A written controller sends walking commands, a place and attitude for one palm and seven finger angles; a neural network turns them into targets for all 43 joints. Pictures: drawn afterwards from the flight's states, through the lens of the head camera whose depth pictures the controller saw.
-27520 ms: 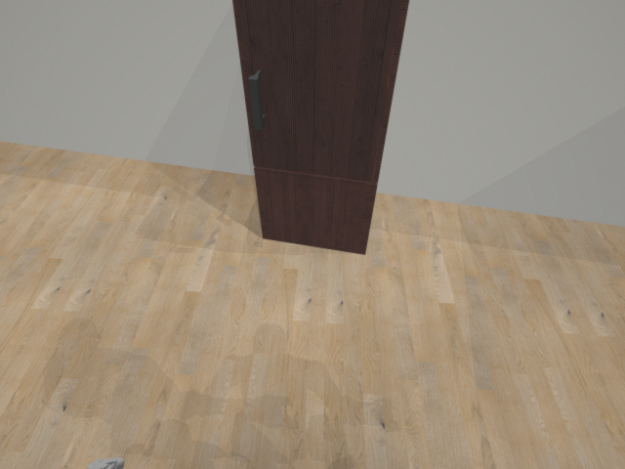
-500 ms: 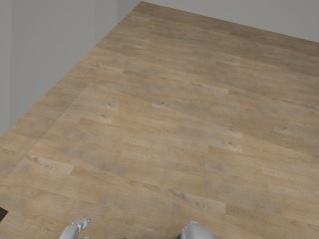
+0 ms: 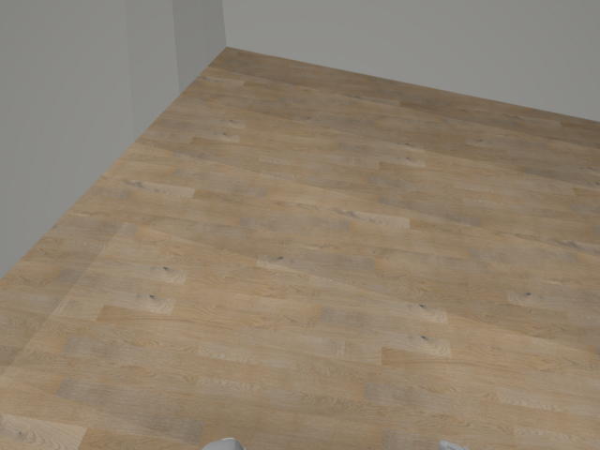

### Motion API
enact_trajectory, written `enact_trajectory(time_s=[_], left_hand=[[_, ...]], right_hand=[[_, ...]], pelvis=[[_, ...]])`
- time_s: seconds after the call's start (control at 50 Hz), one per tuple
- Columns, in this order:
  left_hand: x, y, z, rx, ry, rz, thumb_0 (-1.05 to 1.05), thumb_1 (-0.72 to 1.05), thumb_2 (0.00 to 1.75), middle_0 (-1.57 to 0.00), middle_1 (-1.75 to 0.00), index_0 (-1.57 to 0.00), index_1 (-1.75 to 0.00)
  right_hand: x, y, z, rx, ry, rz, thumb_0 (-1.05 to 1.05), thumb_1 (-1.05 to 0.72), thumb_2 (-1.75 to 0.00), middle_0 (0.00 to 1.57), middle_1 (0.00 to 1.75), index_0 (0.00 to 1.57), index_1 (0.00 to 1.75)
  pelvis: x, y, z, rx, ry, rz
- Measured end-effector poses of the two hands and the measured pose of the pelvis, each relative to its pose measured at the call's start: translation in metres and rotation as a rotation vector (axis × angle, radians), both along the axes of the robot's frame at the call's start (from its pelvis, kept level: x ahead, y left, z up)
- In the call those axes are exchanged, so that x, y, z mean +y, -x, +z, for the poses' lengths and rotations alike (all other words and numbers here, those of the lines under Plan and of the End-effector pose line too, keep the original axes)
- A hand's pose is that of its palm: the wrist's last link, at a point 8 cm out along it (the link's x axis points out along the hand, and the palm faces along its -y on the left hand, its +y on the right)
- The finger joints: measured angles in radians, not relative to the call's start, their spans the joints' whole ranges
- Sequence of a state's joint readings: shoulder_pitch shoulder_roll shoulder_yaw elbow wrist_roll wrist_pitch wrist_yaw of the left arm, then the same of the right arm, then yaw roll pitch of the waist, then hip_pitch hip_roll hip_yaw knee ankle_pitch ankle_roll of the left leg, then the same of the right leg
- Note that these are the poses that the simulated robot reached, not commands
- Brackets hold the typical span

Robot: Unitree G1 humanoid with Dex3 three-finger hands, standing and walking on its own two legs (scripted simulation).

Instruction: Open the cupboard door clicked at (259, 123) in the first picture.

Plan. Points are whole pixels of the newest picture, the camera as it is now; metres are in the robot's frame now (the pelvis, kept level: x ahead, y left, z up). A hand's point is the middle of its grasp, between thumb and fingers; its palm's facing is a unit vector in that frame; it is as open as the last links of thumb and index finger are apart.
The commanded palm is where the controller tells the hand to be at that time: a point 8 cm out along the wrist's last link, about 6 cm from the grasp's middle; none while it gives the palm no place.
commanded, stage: walk to a spot facing it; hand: left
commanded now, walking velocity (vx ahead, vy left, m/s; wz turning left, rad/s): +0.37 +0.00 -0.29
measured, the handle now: out of the picture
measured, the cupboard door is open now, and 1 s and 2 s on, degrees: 41 41 41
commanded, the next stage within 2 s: turn to face it in 0.20 s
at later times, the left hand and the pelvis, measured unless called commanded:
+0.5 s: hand (226, 357) +0.28 +0.14 -0.15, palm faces -0.01 -0.98 -0.19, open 7.3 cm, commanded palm none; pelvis +0.21 -0.04 +0.02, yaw -1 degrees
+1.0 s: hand (232, 317) +0.35 +0.14 -0.14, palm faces +0.27 -0.92 -0.28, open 7.4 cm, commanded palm none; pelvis +0.29 -0.09 +0.01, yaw +16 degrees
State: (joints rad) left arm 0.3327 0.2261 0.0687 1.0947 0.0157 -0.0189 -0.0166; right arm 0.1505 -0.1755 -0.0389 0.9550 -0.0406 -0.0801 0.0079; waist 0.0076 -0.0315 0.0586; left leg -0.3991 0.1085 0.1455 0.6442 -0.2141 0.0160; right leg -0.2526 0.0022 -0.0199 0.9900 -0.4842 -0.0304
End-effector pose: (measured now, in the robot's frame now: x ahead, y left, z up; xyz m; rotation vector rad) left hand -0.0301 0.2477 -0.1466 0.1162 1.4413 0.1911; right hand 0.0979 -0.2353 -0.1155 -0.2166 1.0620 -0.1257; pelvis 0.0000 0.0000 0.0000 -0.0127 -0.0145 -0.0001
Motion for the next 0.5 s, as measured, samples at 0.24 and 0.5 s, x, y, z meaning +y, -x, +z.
enact_trajectory(time_s=[0.24,0.5], left_hand=[[-0.033,-0.210,0.031,-0.221,0.009,-0.147,0.01,0.91,0.90,-0.19,-0.30,-0.20,-0.30],[-0.060,-0.304,0.023,-0.207,-0.003,-0.112,0.00,0.93,0.90,-0.20,-0.30,-0.20,-0.30]], right_hand=[[-0.024,0.013,-0.011,0.277,-0.046,-0.165,0.00,-0.92,-0.90,0.21,0.30,0.20,0.30],[-0.047,-0.111,-0.002,0.284,-0.031,-0.162,0.01,-0.91,-0.90,0.20,0.30,0.19,0.30]], pelvis=[[-0.020,-0.105,0.015,0.002,-0.021,-0.066],[-0.044,-0.210,0.018,0.015,-0.007,-0.018]])
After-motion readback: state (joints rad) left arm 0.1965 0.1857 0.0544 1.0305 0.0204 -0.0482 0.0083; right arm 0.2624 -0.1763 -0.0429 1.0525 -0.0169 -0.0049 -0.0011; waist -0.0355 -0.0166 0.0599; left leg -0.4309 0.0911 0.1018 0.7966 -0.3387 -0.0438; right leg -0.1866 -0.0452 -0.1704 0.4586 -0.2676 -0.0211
